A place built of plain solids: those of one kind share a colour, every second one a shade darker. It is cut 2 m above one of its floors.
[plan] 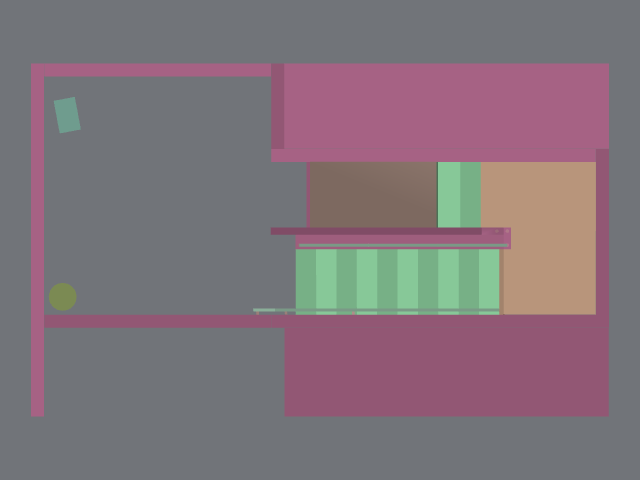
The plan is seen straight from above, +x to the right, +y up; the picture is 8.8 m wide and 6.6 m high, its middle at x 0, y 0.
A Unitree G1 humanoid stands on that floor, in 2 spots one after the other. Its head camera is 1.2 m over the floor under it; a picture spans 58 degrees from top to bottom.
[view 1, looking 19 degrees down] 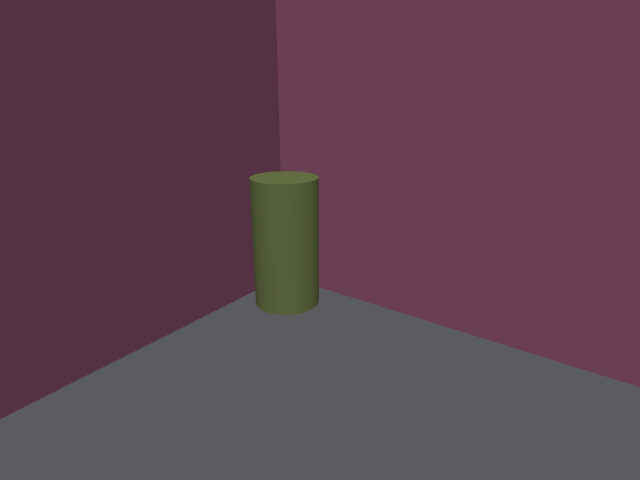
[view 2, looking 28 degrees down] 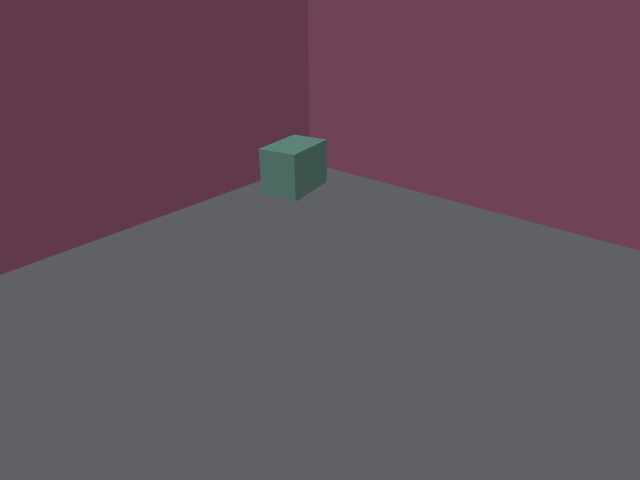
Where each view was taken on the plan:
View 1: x -1.74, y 0.77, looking -144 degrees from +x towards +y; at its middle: wall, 2.69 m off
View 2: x -1.33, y -0.54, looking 130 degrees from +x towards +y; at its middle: ground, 2.56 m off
